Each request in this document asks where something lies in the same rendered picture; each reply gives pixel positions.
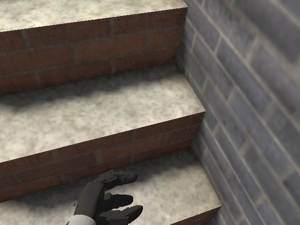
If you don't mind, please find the left robot hand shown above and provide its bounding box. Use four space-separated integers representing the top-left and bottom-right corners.
73 170 143 225

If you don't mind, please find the robot left forearm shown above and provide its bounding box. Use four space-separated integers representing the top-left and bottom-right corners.
65 215 97 225

